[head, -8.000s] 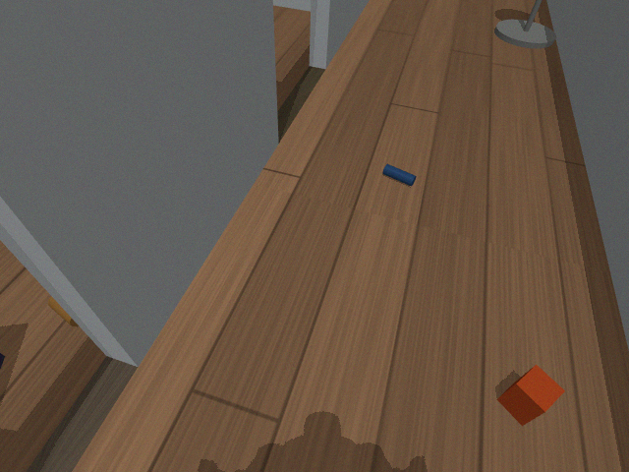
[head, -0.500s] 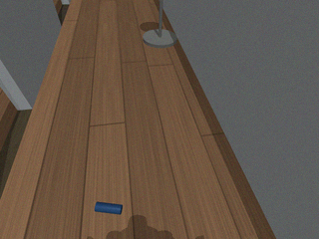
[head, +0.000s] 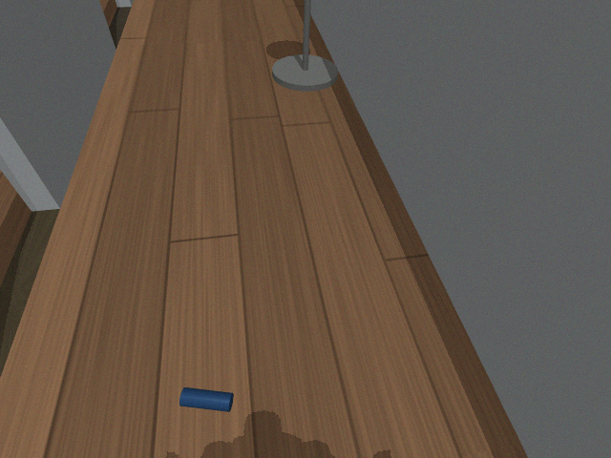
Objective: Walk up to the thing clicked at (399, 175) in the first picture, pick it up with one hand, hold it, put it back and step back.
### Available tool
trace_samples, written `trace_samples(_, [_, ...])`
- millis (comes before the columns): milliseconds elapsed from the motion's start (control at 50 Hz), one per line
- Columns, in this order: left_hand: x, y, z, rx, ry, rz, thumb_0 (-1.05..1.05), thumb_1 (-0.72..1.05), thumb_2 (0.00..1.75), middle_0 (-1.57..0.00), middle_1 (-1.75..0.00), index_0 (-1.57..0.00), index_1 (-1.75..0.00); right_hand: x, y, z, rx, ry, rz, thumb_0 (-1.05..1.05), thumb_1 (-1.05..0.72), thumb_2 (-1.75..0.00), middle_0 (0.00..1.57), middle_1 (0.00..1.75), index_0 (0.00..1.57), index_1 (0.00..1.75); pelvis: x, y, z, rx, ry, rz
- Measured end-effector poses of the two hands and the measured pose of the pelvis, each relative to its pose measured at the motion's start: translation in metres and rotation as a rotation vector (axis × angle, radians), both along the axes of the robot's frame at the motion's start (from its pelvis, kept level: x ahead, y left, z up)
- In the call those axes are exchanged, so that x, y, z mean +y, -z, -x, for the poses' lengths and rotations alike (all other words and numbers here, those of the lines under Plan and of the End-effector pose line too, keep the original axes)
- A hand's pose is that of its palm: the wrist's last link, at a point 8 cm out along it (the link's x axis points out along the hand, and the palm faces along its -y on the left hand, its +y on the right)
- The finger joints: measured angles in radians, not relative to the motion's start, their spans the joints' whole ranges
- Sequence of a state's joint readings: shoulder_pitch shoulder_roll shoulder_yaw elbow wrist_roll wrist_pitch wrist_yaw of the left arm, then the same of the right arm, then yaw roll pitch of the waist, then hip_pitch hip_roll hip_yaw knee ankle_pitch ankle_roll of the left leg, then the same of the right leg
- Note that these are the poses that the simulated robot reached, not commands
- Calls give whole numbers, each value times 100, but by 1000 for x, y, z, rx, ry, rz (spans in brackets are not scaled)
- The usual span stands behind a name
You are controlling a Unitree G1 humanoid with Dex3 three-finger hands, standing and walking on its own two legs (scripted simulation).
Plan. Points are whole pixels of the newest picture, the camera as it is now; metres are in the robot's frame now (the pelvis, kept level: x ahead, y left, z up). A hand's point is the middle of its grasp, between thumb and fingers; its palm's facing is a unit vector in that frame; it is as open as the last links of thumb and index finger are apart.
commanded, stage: stand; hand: left
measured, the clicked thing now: (206, 399) +0.43 +0.28 -0.76
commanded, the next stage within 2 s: walk up in 0.26 s
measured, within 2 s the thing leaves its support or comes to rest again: neither
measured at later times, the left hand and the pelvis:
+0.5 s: hand out of the picture +0.07 +0.28 -0.15, palm faces -0.02 -0.93 -0.38, open 7.4 cm; pelvis +0.01 +0.01 +0.00, yaw +0 degrees
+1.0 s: hand out of the picture +0.09 +0.29 -0.16, palm faces -0.03 -0.92 -0.38, open 7.4 cm; pelvis +0.01 +0.02 -0.01, yaw -1 degrees
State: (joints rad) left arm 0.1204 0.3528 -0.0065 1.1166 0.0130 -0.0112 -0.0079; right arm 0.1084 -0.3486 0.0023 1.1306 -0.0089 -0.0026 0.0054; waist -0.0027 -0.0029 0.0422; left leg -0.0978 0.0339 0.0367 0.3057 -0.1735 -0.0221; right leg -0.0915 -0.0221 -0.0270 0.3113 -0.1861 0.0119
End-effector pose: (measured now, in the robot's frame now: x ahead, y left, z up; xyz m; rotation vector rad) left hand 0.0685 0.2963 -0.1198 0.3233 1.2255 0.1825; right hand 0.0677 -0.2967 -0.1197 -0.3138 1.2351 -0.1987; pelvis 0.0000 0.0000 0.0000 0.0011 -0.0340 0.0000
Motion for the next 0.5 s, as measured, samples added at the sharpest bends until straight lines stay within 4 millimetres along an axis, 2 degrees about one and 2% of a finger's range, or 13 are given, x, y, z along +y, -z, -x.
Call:
trace_samples(300, [0, 0, 2, -1, -5, -2, 1, 91, 89, -20, -30, -20, -30, -1, 1, 1, 7, 5, -2, 1, -90, -90, 20, 30, 21, 30, 1, 0, 0, -3, 2, 3])
trace_samples(500, [22, -4, 1, -11, -18, -43, 1, 91, 89, -20, -30, -20, -30, 3, 3, 3, 22, 28, 2, 1, -90, -90, 20, 30, 21, 30, 13, 3, -5, -3, 8, 2])
